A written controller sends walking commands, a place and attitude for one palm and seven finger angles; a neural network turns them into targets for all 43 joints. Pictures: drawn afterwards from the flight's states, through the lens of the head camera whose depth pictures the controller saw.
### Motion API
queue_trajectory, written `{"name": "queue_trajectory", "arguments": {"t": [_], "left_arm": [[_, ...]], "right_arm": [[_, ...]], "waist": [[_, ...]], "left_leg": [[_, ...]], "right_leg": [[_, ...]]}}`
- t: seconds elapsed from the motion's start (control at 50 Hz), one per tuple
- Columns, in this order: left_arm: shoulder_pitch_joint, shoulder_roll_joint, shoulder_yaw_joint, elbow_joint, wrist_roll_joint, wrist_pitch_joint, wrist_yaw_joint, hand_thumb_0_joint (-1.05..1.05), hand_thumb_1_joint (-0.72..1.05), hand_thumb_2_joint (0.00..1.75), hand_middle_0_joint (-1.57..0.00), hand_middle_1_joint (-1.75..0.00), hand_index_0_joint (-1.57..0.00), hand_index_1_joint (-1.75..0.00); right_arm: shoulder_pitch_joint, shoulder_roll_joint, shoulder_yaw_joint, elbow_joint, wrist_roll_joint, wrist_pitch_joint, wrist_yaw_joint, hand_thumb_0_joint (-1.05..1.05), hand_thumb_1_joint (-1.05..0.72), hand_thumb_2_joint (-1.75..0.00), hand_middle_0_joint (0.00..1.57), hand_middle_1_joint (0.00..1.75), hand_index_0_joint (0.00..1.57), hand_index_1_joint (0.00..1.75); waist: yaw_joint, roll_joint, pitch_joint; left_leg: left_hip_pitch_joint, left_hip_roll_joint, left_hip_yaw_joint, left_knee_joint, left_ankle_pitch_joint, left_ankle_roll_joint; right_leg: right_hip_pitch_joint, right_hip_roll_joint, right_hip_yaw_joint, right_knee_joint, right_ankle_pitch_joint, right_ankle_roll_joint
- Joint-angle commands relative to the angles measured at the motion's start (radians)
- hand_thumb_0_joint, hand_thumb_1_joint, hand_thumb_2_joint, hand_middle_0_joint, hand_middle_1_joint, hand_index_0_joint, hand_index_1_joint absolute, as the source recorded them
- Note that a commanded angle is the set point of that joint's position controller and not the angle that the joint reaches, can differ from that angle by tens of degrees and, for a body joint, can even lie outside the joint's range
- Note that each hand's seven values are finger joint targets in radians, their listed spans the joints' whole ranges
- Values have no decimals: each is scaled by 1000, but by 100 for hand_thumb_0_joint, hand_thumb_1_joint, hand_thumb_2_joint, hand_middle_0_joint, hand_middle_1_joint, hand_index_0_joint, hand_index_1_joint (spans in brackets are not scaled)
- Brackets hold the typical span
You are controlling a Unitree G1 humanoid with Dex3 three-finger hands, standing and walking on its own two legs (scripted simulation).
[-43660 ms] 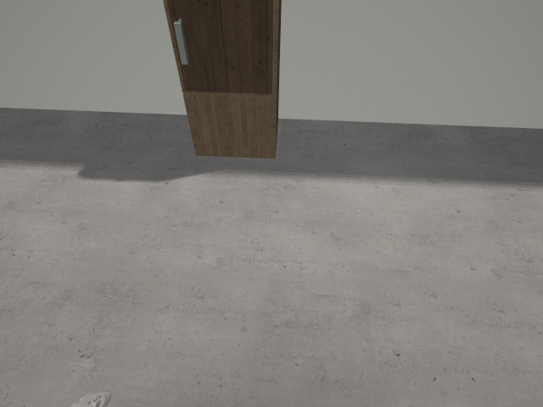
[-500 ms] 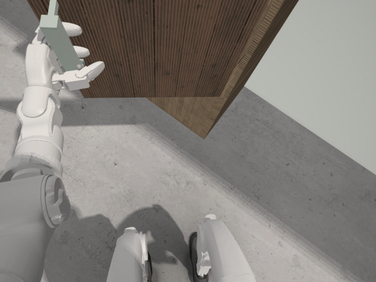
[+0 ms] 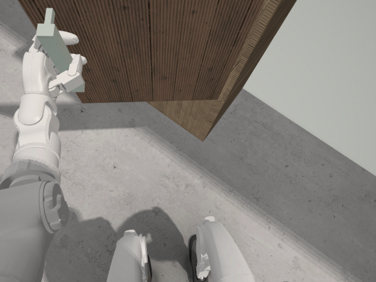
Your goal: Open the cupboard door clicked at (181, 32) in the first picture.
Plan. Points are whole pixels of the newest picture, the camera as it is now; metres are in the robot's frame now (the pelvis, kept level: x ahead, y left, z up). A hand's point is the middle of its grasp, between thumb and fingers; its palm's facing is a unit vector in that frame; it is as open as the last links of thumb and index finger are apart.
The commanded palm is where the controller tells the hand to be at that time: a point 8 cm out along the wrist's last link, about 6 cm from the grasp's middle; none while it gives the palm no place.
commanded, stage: pull the door open along its arc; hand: left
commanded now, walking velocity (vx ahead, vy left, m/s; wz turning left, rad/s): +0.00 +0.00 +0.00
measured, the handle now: (65, 54) +0.57 +0.20 +0.02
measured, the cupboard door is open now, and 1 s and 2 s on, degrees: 41 80 79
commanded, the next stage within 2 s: open thumb and fingers to let go in 0.86 s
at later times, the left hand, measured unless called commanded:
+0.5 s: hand (101, 142) +0.38 +0.13 +0.03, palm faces +0.21 -0.98 +0.04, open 6.3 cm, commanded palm +0.31 +0.20 +0.03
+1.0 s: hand (148, 185) +0.30 +0.05 +0.03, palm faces +0.42 -0.91 +0.00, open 6.4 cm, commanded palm +0.26 +0.10 +0.03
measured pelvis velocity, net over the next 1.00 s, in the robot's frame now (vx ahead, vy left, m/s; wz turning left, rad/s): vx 0.01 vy -0.05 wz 0.08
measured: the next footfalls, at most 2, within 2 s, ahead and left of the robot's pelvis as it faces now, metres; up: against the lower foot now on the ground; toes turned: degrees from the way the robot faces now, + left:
none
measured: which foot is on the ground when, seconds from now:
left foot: down 0.00-1.00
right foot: down 0.00-1.00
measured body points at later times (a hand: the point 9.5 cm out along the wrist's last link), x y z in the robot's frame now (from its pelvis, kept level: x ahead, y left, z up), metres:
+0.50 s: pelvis +0.01 +0.00 +0.02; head +0.14 +0.00 +0.45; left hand +0.36 +0.18 +0.03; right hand +0.15 -0.25 -0.09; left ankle +0.00 +0.10 -0.61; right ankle +0.03 -0.12 -0.61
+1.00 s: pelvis +0.01 -0.05 +0.02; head +0.11 -0.06 +0.46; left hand +0.27 +0.09 +0.04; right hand +0.19 -0.26 -0.10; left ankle +0.00 +0.10 -0.61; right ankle +0.03 -0.12 -0.61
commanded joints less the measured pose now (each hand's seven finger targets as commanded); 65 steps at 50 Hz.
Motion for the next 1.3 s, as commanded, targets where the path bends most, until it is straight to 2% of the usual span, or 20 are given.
{"name": "queue_trajectory", "arguments": {"t": [0.0,0.12,0.24,0.26,0.28,0.3,0.4,0.46,0.5,0.6,0.74,0.84,0.9,0.94,0.98,1.02,1.12,1.14,1.2,1.28], "left_arm": [[-283,203,18,-271,-31,-96,-39,0,90,90,-40,-135,-40,-135],[-24,139,2,-377,-66,-78,-49,0,90,90,-40,-135,-40,-135],[337,1,-63,-578,-116,-64,-38,0,90,90,-40,-135,-40,-135],[357,-34,29,-654,-175,-72,72,0,90,90,-40,-135,-40,-135],[437,-117,-50,-658,-159,-68,123,0,90,90,-40,-135,-40,-135],[473,-138,-40,-682,-158,-71,183,0,90,90,-40,-135,-40,-135],[707,-207,-83,-854,-40,-108,428,0,90,90,-40,-135,-40,-135],[768,-282,-159,-919,16,-125,523,0,90,90,-40,-135,-40,-135],[770,-321,-190,-930,41,-134,582,0,90,90,-40,-135,-40,-135],[800,-403,-274,-949,107,-148,697,0,90,90,-40,-135,-40,-135],[923,-512,-435,-984,169,-140,729,0,90,90,-40,-135,-40,-135],[905,-594,-550,-1021,180,-136,735,0,90,90,-40,-135,-40,-135],[899,-643,-620,-1026,214,-137,746,0,90,90,-40,-135,-40,-135],[739,-586,-594,-1019,243,-143,766,0,90,90,-40,-135,-40,-135],[734,-552,-555,-977,257,-151,774,0,76,84,-39,-134,-39,-134],[719,-528,-525,-975,237,-155,767,0,62,78,-38,-132,-38,-132],[703,-539,-500,-942,143,-130,723,0,27,63,-35,-128,-35,-128],[679,-553,-514,-939,133,-127,716,0,20,60,-35,-127,-35,-127],[693,-541,-490,-910,122,-123,710,0,-1,51,-33,-125,-33,-125],[676,-545,-494,-896,138,-134,717,0,-29,39,-32,-122,-32,-122]], "right_arm": [[190,-178,-64,-49,6,-3,-4,0,-90,-90,20,30,20,30],[161,-170,-75,-92,26,-9,1,0,-90,-90,20,30,20,30],[102,-151,-90,-140,48,-30,13,0,-90,-90,20,30,20,30],[79,-133,-94,-153,41,-40,9,0,-90,-90,20,30,20,30],[63,-126,-92,-154,37,-50,17,0,-90,-90,20,30,20,30],[57,-121,-95,-154,33,-56,20,0,-90,-90,20,30,20,30],[8,-90,-97,-177,0,-60,37,0,-90,-90,20,30,20,30],[-35,-71,-96,-190,-15,-60,38,0,-90,-90,20,30,20,30],[-64,-63,-96,-189,-22,-62,31,0,-90,-90,20,30,20,30],[-114,-37,-94,-175,-39,-85,14,0,-90,-90,20,30,20,30],[-144,-17,-94,-165,-44,-125,11,0,-90,-90,20,30,20,30],[-164,-8,-90,-154,-48,-166,7,0,-90,-90,20,30,20,30],[-169,-5,-90,-141,-53,-193,6,0,-90,-90,20,30,20,30],[-171,-15,-92,-118,-60,-201,-4,0,-90,-90,20,30,20,30],[-172,-12,-93,-110,-61,-204,-14,0,-90,-90,20,30,20,30],[-172,-15,-97,-109,-57,-205,-21,0,-90,-90,20,30,20,30],[-182,-22,-92,-118,-42,-202,-30,0,-90,-90,20,30,20,30],[-180,-21,-90,-115,-41,-202,-31,0,-90,-90,20,30,20,30],[-170,-26,-91,-114,-40,-199,-31,0,-90,-90,20,30,20,30],[-173,-27,-91,-117,-42,-195,-26,0,-90,-90,20,30,20,30]], "waist": [[29,141,-629],[78,79,-615],[132,23,-560],[178,24,-539],[168,19,-522],[168,-39,-489],[232,-14,-475],[232,-30,-449],[225,-80,-419],[226,-82,-420],[214,-103,-412],[178,-142,-379],[160,-141,-372],[133,-149,-360],[150,-135,-362],[156,-151,-385],[166,-152,-395],[157,-160,-391],[163,-184,-384],[166,-163,-372]], "left_leg": [[433,-36,-49,-143,603,-2],[417,-41,-28,-184,591,0],[396,-49,4,-227,583,-1],[381,-47,9,-240,579,-13],[382,-50,16,-242,561,-16],[356,-47,20,-247,540,-18],[363,-53,31,-257,565,-32],[357,-58,29,-254,523,-33],[340,-65,26,-254,461,-31],[337,-78,27,-244,399,-30],[344,-86,28,-241,377,-24],[313,-89,20,-220,321,-23],[307,-89,13,-206,297,-22],[267,-87,10,-173,261,-18],[241,-91,13,-163,231,-18],[225,-93,14,-158,223,-17],[215,-97,17,-169,200,-17],[217,-96,19,-170,200,-16],[217,-96,14,-179,198,-17],[233,-95,14,-190,200,-15]], "right_leg": [[388,49,48,-107,464,-20],[469,47,53,-125,490,-19],[544,37,53,-145,525,-13],[541,36,42,-143,512,-12],[534,37,40,-145,495,-10],[548,35,36,-147,493,-9],[592,22,48,-119,531,-25],[595,17,52,-118,520,-26],[596,15,56,-129,481,-22],[593,6,69,-143,437,-17],[628,-3,88,-180,457,-16],[619,-22,112,-209,431,-4],[587,-29,121,-212,408,-1],[550,-40,147,-214,346,3],[558,-49,174,-227,282,3],[591,-56,198,-244,259,3],[628,-60,220,-281,196,6],[622,-62,214,-281,200,10],[623,-59,207,-281,198,12],[592,-49,183,-268,171,2]]}}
